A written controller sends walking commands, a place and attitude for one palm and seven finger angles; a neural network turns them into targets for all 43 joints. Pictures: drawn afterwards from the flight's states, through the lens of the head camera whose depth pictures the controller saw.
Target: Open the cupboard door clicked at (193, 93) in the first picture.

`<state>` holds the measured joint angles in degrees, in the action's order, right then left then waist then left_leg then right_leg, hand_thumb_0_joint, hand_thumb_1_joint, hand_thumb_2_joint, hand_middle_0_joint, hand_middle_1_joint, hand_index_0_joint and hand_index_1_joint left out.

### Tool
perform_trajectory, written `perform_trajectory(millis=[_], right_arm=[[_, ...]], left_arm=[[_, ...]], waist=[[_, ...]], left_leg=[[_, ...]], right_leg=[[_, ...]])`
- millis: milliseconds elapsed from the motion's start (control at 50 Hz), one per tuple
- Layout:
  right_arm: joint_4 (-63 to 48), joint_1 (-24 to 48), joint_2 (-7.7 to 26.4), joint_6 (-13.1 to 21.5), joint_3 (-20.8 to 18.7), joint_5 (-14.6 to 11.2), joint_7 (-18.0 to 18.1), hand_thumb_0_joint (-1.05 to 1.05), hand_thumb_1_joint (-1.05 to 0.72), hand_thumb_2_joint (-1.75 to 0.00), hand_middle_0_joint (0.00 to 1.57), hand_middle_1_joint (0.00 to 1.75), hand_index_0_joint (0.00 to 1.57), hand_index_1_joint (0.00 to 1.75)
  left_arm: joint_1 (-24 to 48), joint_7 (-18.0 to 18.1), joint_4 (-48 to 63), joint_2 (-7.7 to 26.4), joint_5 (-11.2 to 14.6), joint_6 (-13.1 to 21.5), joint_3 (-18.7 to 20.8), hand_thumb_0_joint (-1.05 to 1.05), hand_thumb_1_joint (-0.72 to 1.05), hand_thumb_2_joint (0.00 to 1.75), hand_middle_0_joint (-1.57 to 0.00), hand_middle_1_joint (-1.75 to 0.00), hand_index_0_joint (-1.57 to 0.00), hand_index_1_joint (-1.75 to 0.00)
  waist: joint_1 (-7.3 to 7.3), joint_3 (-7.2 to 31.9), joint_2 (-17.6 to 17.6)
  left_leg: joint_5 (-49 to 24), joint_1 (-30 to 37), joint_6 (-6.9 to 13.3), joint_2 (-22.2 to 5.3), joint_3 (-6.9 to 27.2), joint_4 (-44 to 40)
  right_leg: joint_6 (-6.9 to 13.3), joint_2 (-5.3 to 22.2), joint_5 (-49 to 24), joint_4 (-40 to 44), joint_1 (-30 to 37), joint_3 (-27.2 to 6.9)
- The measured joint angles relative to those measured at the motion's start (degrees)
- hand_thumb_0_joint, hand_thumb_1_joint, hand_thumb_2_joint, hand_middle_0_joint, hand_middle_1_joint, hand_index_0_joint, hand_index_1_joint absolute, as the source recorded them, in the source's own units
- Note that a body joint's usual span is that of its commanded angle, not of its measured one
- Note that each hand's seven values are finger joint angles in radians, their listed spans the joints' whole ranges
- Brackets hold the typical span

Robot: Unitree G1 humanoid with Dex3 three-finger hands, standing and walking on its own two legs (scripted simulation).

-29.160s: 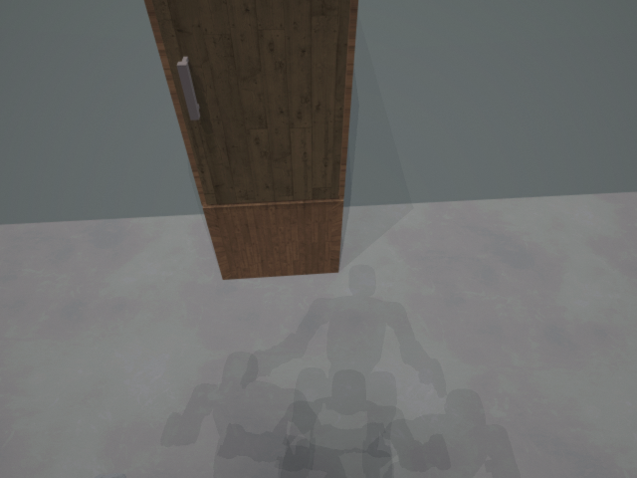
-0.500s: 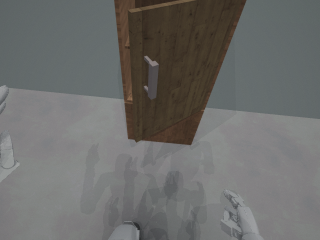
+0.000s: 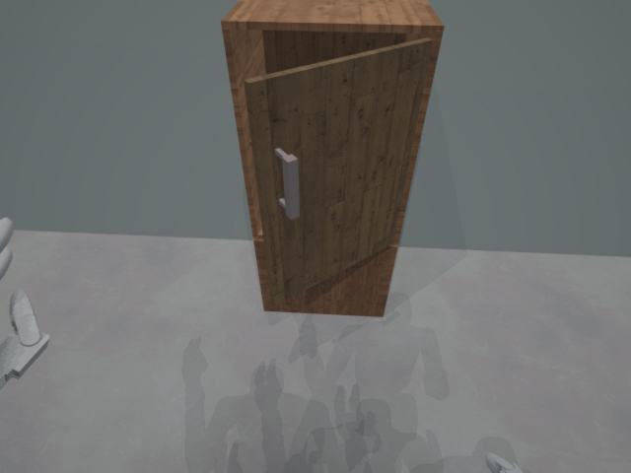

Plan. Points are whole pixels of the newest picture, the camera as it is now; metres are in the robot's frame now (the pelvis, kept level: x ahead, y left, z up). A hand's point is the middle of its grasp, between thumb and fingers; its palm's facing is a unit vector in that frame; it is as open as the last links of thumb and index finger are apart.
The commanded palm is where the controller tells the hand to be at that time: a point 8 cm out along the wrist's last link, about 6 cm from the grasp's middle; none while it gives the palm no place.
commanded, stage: stop stepping back and stand still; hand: left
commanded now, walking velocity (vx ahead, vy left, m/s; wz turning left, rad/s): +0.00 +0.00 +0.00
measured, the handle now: (286, 183) +0.63 +0.10 +0.04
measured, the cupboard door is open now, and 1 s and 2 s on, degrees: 38 38 38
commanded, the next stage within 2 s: let the arm hang, fingers relaxed in 0.70 s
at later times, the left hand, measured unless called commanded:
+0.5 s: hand out of the picture +0.17 +0.31 +0.15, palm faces +0.45 -0.78 -0.44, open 7.4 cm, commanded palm +0.11 +0.35 +0.17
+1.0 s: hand out of the picture +0.12 +0.28 -0.11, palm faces +0.01 -0.94 -0.35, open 7.4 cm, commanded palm none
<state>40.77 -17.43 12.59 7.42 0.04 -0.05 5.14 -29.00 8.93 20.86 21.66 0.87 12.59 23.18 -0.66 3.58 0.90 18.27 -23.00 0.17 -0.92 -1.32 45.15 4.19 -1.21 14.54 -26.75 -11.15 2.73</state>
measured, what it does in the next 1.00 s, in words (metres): steps on the spot: left foot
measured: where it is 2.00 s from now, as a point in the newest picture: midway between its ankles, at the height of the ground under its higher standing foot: outside the picture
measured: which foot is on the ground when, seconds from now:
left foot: up 0.00-0.06, down 0.08-1.00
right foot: down 0.00-1.00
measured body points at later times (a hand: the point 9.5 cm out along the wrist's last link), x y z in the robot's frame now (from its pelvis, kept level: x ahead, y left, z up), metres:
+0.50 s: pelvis -0.02 +0.04 +0.00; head -0.02 +0.05 +0.45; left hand +0.14 +0.35 +0.17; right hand +0.14 -0.18 -0.08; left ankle +0.00 +0.15 -0.74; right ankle +0.00 -0.07 -0.74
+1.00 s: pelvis -0.03 +0.06 -0.01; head -0.02 +0.04 +0.44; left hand +0.12 +0.33 -0.09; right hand +0.11 -0.21 -0.13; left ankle +0.00 +0.15 -0.74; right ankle +0.00 -0.07 -0.74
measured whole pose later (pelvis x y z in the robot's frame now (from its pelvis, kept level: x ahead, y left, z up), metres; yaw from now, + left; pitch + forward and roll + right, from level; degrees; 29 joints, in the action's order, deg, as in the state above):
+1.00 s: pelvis -0.03 +0.06 -0.01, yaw +1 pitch +0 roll +0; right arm 50.4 -6.4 17.3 2.1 0.0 1.1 -0.8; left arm -12.6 -0.3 -35.5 16.4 -1.9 -2.1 2.6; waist 1.1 -1.1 -2.3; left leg 13.2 -17.8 2.3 1.6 -2.6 30.8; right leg -0.5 2.4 14.5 -32.2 -17.8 2.3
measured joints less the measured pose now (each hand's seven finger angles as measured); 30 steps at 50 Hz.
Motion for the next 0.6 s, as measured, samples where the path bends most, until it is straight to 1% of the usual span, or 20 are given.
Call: perform_trajectory(millis=[40, 80, 100, 120, 140, 180, 260, 300, 460, 600], right_arm=[[-0.17, 0.54, 0.82, 0.69, -0.12, 0.02, 0.04, 0.01, -0.91, -0.89, 0.21, 0.30, 0.20, 0.30], [-1.03, 1.30, 1.77, 1.14, -0.44, -0.15, -0.19, 0.01, -0.91, -0.89, 0.21, 0.30, 0.20, 0.30], [-1.04, 2.17, 1.59, 1.09, -0.74, -0.28, -0.27, 0.01, -0.91, -0.89, 0.21, 0.30, 0.20, 0.30], [-1.16, 3.08, 1.19, 0.83, -0.85, -0.45, -0.40, 0.01, -0.91, -0.89, 0.21, 0.30, 0.20, 0.30], [-1.63, 3.83, 0.86, 0.66, -0.75, -0.56, -0.55, 0.01, -0.91, -0.89, 0.21, 0.30, 0.20, 0.30], [-3.12, 4.83, 0.38, 0.78, -0.45, -0.60, -0.75, 0.01, -0.91, -0.89, 0.20, 0.30, 0.20, 0.30], [-5.39, 5.72, -0.43, 1.21, 0.12, -0.68, -1.12, 0.01, -0.91, -0.89, 0.20, 0.30, 0.20, 0.30], [-5.75, 5.84, -0.73, 1.16, 0.47, -0.64, -1.24, 0.01, -0.91, -0.89, 0.20, 0.30, 0.20, 0.30], [-5.37, 4.72, -1.63, 0.54, 1.73, -0.41, -1.29, 0.01, -0.90, -0.89, 0.21, 0.30, 0.20, 0.30], [-4.60, 3.53, -2.17, 0.65, 2.07, -0.27, -1.27, 0.01, -0.90, -0.89, 0.21, 0.30, 0.20, 0.30]], left_arm=[[1.84, 0.33, -0.88, -1.34, 0.06, -0.66, -0.45, 0.01, 0.88, 0.90, -0.22, -0.31, -0.22, -0.31], [1.73, 0.41, 0.38, -2.23, 0.32, -1.16, -1.08, 0.01, 0.88, 0.90, -0.21, -0.31, -0.21, -0.31], [1.60, 0.33, 1.12, -2.23, 0.41, -1.25, -1.32, 0.01, 0.88, 0.90, -0.21, -0.31, -0.21, -0.31], [1.30, 0.17, 1.82, -2.03, 0.47, -1.31, -1.43, 0.01, 0.88, 0.90, -0.21, -0.31, -0.21, -0.31], [0.61, -0.03, 2.61, -1.76, 0.46, -1.34, -1.38, 0.01, 0.88, 0.90, -0.21, -0.31, -0.21, -0.31], [-1.05, -0.44, 4.14, -0.96, 0.45, -1.45, -1.06, 0.01, 0.88, 0.90, -0.21, -0.31, -0.21, -0.31], [-2.51, -0.77, 5.51, 0.89, 0.69, -1.05, -0.47, 0.01, 0.88, 0.90, -0.21, -0.31, -0.21, -0.31], [-2.41, -0.78, 5.38, 1.22, 0.83, -0.96, -0.28, 0.01, 0.88, 0.90, -0.22, -0.31, -0.22, -0.31], [-0.88, -0.66, 3.57, -0.19, 0.62, -2.15, -0.54, 0.01, 0.88, 0.90, -0.21, -0.31, -0.21, -0.31], [-1.31, -0.64, 4.52, -0.34, 0.37, -2.50, -0.83, 0.01, 0.88, 0.90, -0.21, -0.31, -0.21, -0.31]], waist=[[0.16, -0.55, -0.81], [0.52, -1.16, -2.54], [0.77, -1.82, -2.44], [0.64, -2.69, -1.77], [0.48, -3.29, -1.22], [0.48, -3.97, -0.81], [0.58, -4.30, -0.94], [0.45, -4.12, -1.06], [-0.07, -3.85, -1.05], [0.23, -4.59, -0.73]], left_leg=[[-1.12, 4.71, 0.73, -0.70, 0.18, -8.36], [-4.62, 9.40, 1.21, -1.95, 1.08, -15.96], [-4.62, 10.04, -0.17, -2.08, 1.29, -17.29], [-4.71, 10.39, -1.20, -1.88, 1.03, -17.55], [-4.85, 10.64, -1.76, -1.79, 0.60, -17.71], [-5.15, 10.73, -1.95, -1.78, -0.05, -17.89], [-5.52, 10.16, -1.26, -1.70, -0.26, -17.73], [-5.69, 9.83, -0.94, -1.56, -0.27, -17.75], [-6.83, 9.34, 0.37, -0.26, -0.48, -19.09], [-7.08, 9.28, 1.10, 0.67, -0.54, -19.57]], right_leg=[[-0.23, -0.14, -0.14, 0.02, -0.24, 0.83], [-0.55, -1.30, 0.10, -0.65, -0.80, 1.86], [-0.74, -1.29, 0.24, -1.09, -1.00, 2.09], [-0.90, -1.03, 0.12, -1.07, -0.81, 1.83], [-0.88, -0.93, -0.29, -0.75, -0.64, 1.41], [-1.15, -0.90, -1.05, -0.11, -0.55, 0.76], [-1.75, -0.85, -2.20, 1.10, -0.53, 0.53], [-2.04, -0.73, -2.73, 1.75, -0.53, 0.51], [-3.41, 0.51, -4.14, 3.50, -0.72, 0.32], [-4.15, 1.43, -4.12, 3.55, -0.87, 0.28]])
